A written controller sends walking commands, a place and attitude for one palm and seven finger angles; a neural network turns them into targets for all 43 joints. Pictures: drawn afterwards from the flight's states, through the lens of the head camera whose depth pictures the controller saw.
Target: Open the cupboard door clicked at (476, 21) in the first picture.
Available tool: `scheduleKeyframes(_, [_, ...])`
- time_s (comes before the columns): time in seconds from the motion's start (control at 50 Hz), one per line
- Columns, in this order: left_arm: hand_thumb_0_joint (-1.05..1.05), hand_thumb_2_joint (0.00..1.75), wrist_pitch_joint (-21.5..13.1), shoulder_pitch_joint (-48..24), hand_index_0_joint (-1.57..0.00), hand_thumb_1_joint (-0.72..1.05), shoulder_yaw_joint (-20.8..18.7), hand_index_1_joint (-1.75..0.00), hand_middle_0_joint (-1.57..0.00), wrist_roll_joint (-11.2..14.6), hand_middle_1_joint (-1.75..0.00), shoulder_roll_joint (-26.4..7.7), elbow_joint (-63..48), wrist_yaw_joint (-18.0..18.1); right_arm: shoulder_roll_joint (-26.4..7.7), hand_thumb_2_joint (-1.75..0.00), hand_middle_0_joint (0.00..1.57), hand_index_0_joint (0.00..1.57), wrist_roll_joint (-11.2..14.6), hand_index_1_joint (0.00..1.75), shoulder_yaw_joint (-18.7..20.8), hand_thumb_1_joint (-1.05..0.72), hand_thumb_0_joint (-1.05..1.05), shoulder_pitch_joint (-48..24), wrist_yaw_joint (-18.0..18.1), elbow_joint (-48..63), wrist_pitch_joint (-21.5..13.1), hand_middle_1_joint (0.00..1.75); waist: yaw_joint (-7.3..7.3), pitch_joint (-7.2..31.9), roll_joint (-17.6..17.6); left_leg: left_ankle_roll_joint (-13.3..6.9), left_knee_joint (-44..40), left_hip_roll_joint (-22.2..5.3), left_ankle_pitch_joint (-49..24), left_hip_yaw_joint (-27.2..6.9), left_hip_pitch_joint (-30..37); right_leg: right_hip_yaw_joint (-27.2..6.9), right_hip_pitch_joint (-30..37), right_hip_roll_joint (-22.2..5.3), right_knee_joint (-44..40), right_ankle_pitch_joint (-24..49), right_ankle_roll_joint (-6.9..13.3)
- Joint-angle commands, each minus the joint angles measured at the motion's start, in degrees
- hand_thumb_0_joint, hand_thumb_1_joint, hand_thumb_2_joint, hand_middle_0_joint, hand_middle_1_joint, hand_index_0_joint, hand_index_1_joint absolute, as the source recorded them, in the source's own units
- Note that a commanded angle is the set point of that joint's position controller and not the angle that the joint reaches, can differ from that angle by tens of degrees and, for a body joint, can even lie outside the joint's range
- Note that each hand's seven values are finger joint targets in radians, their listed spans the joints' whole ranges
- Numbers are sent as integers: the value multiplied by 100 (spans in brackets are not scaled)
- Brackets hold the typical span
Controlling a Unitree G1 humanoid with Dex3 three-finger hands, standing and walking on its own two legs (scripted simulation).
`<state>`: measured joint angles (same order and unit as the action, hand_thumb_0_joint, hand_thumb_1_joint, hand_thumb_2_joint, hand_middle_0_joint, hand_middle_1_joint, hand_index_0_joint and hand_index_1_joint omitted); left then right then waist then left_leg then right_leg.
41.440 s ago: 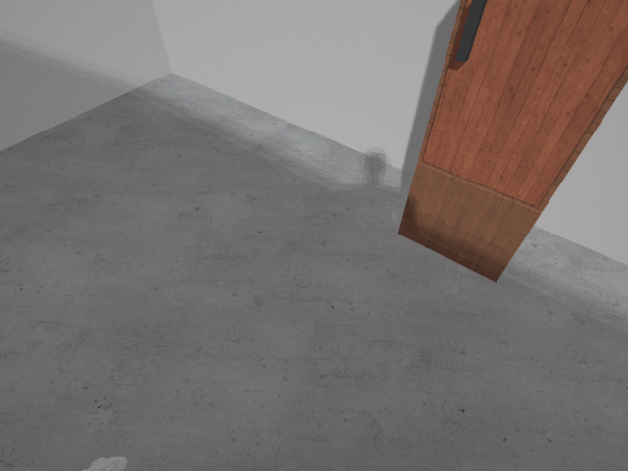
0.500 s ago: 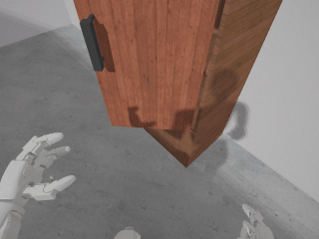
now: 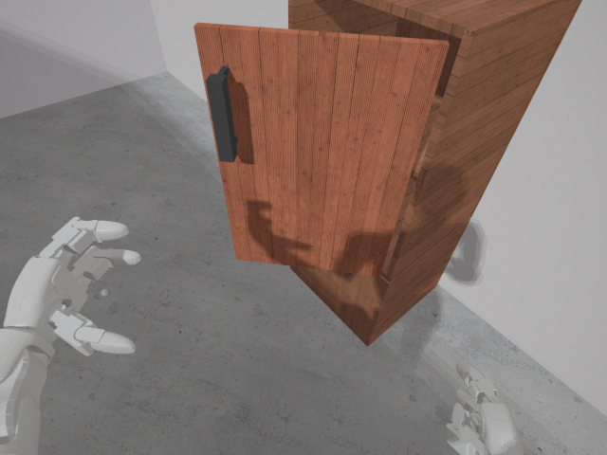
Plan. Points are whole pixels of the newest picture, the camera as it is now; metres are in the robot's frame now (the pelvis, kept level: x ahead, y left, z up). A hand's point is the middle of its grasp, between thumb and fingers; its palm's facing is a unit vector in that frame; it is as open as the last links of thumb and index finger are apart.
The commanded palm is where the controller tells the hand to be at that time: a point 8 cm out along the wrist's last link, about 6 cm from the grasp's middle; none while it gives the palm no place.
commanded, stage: raise the hand with hooked fingers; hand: left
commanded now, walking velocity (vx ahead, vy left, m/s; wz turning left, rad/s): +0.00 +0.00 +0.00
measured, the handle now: (226, 114) +0.62 +0.20 +0.13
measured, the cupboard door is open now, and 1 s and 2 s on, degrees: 43 43 43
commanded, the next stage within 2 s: move the hooked fingers beside the handle in 0.80 s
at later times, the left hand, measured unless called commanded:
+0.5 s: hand (112, 246) +0.30 +0.26 +0.15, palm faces -0.02 -1.00 -0.03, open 13.9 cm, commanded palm +0.27 +0.30 +0.16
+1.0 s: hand (124, 240) +0.31 +0.25 +0.15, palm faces +0.00 -1.00 -0.02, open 13.9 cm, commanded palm +0.30 +0.29 +0.16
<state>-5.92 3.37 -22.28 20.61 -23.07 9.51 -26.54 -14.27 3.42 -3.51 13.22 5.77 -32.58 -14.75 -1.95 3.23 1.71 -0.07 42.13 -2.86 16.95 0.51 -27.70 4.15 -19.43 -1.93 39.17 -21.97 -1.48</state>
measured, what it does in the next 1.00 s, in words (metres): stands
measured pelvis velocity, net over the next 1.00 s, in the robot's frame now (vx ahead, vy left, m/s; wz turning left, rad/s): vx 0.01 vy -0.02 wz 0.00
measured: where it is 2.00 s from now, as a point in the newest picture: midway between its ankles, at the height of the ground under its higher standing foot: outside the picture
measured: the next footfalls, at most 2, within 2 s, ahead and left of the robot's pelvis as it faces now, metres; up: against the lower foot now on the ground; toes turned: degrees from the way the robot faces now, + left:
none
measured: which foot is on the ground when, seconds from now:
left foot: down 0.00-1.00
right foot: down 0.00-1.00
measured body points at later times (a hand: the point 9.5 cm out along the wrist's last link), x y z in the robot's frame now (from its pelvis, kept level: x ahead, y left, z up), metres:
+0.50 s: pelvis +0.00 -0.02 +0.01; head +0.00 -0.03 +0.46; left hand +0.29 +0.31 +0.15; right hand +0.16 -0.27 -0.06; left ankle +0.05 +0.12 -0.72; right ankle -0.02 -0.14 -0.72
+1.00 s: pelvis +0.01 -0.02 +0.01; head +0.01 -0.04 +0.46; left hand +0.30 +0.30 +0.15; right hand +0.19 -0.26 -0.06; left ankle +0.05 +0.12 -0.72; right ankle -0.02 -0.14 -0.72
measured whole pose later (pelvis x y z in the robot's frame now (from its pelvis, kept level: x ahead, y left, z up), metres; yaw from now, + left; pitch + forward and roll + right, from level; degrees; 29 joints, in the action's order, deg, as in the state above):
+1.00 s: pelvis +0.01 -0.02 +0.01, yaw +0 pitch +1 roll -1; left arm -1.2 -9.4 -24.5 20.1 -25.5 20.9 -29.7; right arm -15.7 4.5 -3.2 14.1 7.2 -34.3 -12.1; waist -2.3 2.0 2.6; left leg 1.7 34.3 -3.5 14.2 0.6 -21.1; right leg 4.2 -14.1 -1.0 33.6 -20.4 0.1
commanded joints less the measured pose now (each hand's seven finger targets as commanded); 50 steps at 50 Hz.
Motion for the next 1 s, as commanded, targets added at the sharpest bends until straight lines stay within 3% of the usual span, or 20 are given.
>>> scheduleKeyframes(0.0, [0, 30, -222, -1644, -30, -50, -543, -120, -30, 130, -120, -1401, -1153, -68, -852, -90, 20, 20, 49, 30, 360, -90, 0, -327, 108, 772, -247, 30, 128, 869, 510, -92, -927, 208, -476, -235, 1477, 61, -426, 394, -745, 844, 230])
scheduleKeyframes(0.14, [0, 30, 2, -2262, -30, -50, -767, -120, -30, 138, -120, -1814, -685, -176, -870, -90, 20, 20, 73, 30, 290, -90, 0, -378, 171, 721, -167, 30, 83, 690, 393, -104, -1106, 252, -351, -222, 1532, -5, -199, 385, -1049, 735, 245])
scheduleKeyframes(0.16, [0, 30, 27, -2356, -30, -50, -790, -120, -30, 141, -120, -1856, -678, -203, -863, -90, 20, 20, 86, 30, 290, -90, 0, -407, 170, 736, -166, 30, 92, 778, 483, -114, -1101, 261, -435, -198, 1604, -25, -179, 368, -1072, 822, 237])
scheduleKeyframes(0.24, [0, 30, 95, -2666, -30, -50, -815, -120, -30, 164, -120, -1978, -543, -271, -876, -90, 20, 20, 100, 30, 277, -90, 0, -387, 183, 716, -147, 30, 83, 852, 293, -125, -1148, 269, -553, -197, 1690, -50, 14, 368, -1174, 911, 240])
scheduleKeyframes(0.26, [0, 30, 126, -2717, -30, -50, -864, -120, -30, 148, -120, -2057, -495, -289, -874, -90, 20, 20, 108, 30, 278, -90, 0, -399, 176, 730, -150, 30, 59, 863, 492, -129, -1156, 286, -615, -172, 1717, -71, 5, 356, -1184, 1001, 239])
scheduleKeyframes(0.28, [0, 30, 139, -2793, -30, -50, -851, -120, -30, 130, -120, -2073, -482, -299, -876, -90, 20, 20, 112, 30, 279, -90, 0, -384, 180, 720, -148, 30, 72, 876, 460, -128, -1176, 284, -616, -179, 1764, -60, -7, 357, -1200, 1002, 234])
scheduleKeyframes(0.34, [0, 30, 221, -2381, -30, -50, -769, -120, -30, 182, -120, -1865, -155, -366, -875, -90, 20, 20, 116, 30, 303, -90, 0, -321, 148, 723, -142, 30, 24, 789, 261, -141, -1161, 299, -778, -121, 1725, -83, 80, 348, -1226, 1241, 228])
scheduleKeyframes(0.4, [0, 30, 285, -2341, -30, -50, -813, -120, -30, 206, -120, -1888, -42, -406, -921, -90, 20, 20, 132, 30, 345, -90, 0, -315, 108, 747, -111, 30, 32, 769, 26, -158, -1139, 308, -825, -66, 1627, -113, 11, 323, -1215, 1362, 173])
scheduleKeyframes(0.46, [0, 30, 187, -2540, -30, -50, -969, -120, -30, 193, -120, -2086, -312, -339, -901, -90, 20, 20, 113, 30, 360, -90, 0, -333, 96, 781, -122, 30, 1, 946, 188, -170, -1094, 320, -976, -26, 1718, -173, 109, 309, -1188, 1522, 176])
scheduleKeyframes(0.52, [0, 30, 55, -2575, -30, -50, -994, -120, -30, 176, -120, -2038, -412, -266, -876, -90, 20, 20, 102, 30, 364, -90, 0, -320, 112, 759, -129, 30, 19, 986, 295, -163, -1091, 316, -972, -3, 1761, -173, 116, 305, -1167, 1519, 172])
scheduleKeyframes(0.56, [0, 30, 8, -2595, -30, -50, -1056, -120, -30, 157, -120, -2119, -445, -227, -878, -90, 20, 20, 92, 30, 371, -90, 0, -313, 136, 742, -131, 30, 24, 1016, 176, -178, -1076, 313, -991, 15, 1770, -207, 139, 307, -1177, 1582, 152])
scheduleKeyframes(0.6, [0, 30, -11, -2621, -30, -50, -967, -120, -30, 133, -120, -2005, -496, -219, -854, -90, 20, 20, 100, 30, 359, -90, 0, -322, 151, 723, -139, 30, 37, 989, 434, -165, -1096, 312, -1010, 19, 1835, -177, 125, 305, -1164, 1607, 166])
scheduleKeyframes(0.7, [0, 30, 75, -2590, -30, -50, -866, -120, -30, 127, -120, -1912, -343, -247, -855, -90, 20, 20, 111, 30, 352, -90, 0, -329, 176, 697, -127, 30, 45, 870, 384, -163, -1109, 315, -1070, 12, 1818, -165, 115, 306, -1169, 1740, 156])
scheduleKeyframes(0.84, [0, 30, 128, -2574, -30, -50, -899, -120, -30, 209, -120, -1936, -181, -329, -858, -90, 20, 20, 115, 30, 356, -90, 0, -341, 169, 706, -74, 30, 28, 949, 12, -185, -1045, 329, -1233, 39, 1832, -205, 206, 302, -1152, 2035, 123])
scheduleKeyframes(0.92, [0, 30, 91, -3121, -30, -50, -623, -120, -30, 121, -120, -1763, -176, -312, -851, -90, 20, 20, 127, 30, 345, -90, 0, -340, 191, 668, -42, 30, 146, 907, 261, -164, -1070, 327, -1113, 28, 1899, -162, -16, 316, -1150, 1861, 139])
scheduleKeyframes(0.98, [0, 30, 60, -3889, -30, -50, -513, -120, -30, 19, -120, -1831, 237, -218, -880, -90, 20, 20, 125, 30, 336, -90, 0, -272, 261, 538, -6, 30, 276, 770, 190, -161, -1098, 318, -819, -26, 1835, -181, -208, 315, -1223, 1448, 147])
